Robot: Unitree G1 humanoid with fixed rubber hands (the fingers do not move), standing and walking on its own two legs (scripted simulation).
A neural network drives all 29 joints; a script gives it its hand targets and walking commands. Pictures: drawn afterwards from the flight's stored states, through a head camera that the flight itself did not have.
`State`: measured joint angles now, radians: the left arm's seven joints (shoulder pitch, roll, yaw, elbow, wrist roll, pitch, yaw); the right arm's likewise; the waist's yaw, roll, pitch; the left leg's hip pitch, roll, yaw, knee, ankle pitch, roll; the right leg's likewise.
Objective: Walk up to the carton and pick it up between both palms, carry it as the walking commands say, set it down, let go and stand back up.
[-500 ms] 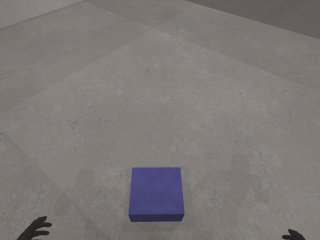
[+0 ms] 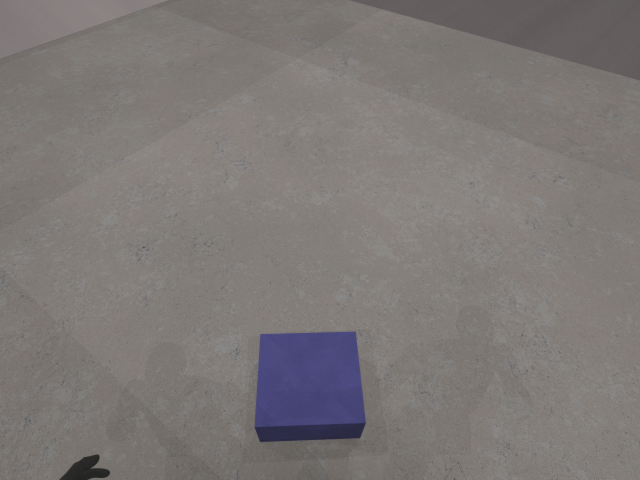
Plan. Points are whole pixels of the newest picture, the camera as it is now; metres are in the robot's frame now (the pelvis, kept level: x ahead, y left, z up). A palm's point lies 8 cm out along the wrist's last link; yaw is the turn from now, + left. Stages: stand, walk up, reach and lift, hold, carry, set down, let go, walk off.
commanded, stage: walk up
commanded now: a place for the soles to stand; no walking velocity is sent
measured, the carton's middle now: (309, 385) +0.50 +0.04 -0.69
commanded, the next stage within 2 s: reach and lift in 0.60 s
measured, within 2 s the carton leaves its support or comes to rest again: neither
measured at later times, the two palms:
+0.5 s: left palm out of the picture +0.13 +0.32 -0.09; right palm out of the picture +0.14 -0.33 -0.08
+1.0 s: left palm (99, 420) +0.22 +0.31 -0.09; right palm (545, 441) +0.22 -0.29 -0.10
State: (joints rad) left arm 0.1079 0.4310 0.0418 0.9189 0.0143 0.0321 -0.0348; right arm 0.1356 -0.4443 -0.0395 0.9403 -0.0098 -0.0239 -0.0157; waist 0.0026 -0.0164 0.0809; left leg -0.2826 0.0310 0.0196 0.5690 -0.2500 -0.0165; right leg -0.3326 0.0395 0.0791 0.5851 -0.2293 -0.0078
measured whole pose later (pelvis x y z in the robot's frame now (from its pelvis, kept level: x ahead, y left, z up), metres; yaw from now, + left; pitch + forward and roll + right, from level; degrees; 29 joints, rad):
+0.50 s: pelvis +0.02 +0.00 +0.01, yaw +1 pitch -1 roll +0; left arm 0.04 0.42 0.04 0.99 0.01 0.02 -0.03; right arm 0.08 -0.43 -0.02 0.98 0.00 -0.03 -0.01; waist 0.00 -0.01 0.06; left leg -0.22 0.03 0.00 0.45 -0.22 -0.03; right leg -0.25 0.03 0.06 0.45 -0.18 -0.01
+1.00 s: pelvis +0.03 +0.02 -0.02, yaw +1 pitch +5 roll +0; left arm 0.01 0.31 0.16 0.54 0.03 0.19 -0.05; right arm 0.02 -0.40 -0.16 0.57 -0.05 0.18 0.08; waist -0.02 0.02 0.14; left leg -0.47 0.01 0.01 0.78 -0.40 0.00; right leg -0.50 0.00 0.04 0.77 -0.36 0.03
